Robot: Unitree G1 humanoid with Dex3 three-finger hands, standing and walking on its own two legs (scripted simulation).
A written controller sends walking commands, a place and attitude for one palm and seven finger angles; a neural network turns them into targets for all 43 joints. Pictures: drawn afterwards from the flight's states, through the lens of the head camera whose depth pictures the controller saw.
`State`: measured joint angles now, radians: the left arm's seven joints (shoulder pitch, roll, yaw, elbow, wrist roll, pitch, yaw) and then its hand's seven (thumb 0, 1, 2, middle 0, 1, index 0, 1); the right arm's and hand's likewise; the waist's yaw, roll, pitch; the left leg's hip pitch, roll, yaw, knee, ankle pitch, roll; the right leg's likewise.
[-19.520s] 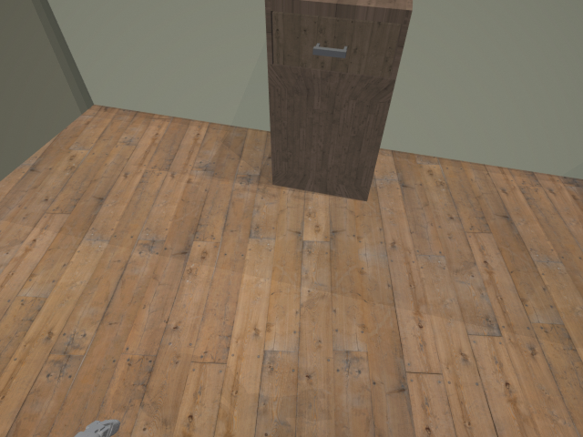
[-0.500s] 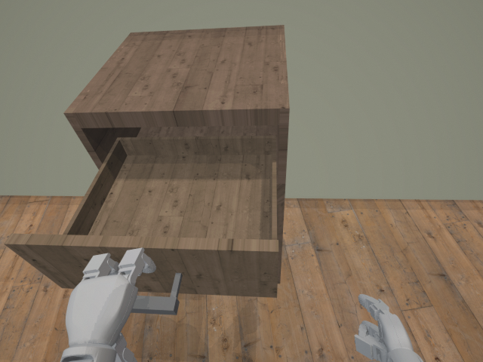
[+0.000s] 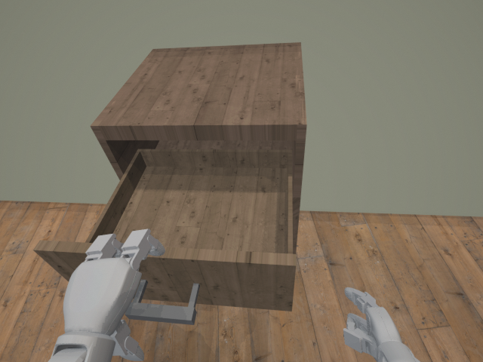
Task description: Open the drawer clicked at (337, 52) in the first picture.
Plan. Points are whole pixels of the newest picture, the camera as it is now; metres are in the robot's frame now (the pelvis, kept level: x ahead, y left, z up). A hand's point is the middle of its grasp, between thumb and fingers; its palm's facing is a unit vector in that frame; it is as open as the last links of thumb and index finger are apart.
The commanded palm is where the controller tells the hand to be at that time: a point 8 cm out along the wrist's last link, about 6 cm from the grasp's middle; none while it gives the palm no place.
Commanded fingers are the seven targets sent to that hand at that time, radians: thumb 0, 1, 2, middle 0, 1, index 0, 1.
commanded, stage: lift the hand off the handle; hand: left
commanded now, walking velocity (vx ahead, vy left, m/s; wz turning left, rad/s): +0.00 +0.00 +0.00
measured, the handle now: (165, 300) +0.22 +0.18 -0.02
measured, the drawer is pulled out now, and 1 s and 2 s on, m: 0.30 0.30 0.30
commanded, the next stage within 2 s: draw the hand back to the body in 0.32 s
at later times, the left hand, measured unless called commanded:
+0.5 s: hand (122, 291) +0.17 +0.19 +0.12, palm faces +0.09 -0.20 -0.97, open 13.8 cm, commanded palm +0.15 +0.19 +0.18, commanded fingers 0.00 -0.50 0.30 -0.30 -1.20 -0.30 -1.20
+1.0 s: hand (81, 290) +0.17 +0.24 +0.13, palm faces +0.09 -0.15 -0.98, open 13.8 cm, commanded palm +0.14 +0.23 +0.19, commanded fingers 0.00 -0.50 0.30 -0.30 -1.20 -0.30 -1.20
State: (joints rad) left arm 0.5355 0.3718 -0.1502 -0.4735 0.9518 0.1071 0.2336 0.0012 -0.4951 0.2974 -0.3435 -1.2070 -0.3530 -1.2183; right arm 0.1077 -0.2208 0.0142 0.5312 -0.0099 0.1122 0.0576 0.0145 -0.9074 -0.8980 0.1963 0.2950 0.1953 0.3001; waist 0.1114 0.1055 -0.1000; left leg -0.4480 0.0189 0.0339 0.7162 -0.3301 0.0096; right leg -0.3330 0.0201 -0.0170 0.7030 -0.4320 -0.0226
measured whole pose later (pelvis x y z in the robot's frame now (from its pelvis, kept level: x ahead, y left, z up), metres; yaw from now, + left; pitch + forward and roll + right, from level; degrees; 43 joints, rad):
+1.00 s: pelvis +0.00 +0.00 +0.02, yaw +0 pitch +1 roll -1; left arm 0.58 0.50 0.05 -0.56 0.83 0.07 0.10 0.00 -0.50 0.30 -0.32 -1.20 -0.32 -1.20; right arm 0.10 -0.27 0.02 0.54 0.02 0.11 0.01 0.02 -0.91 -0.90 0.20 0.29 0.19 0.30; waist 0.11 0.11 -0.05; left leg -0.33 0.02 0.03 0.58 -0.26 0.01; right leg -0.20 0.02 -0.02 0.53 -0.35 -0.01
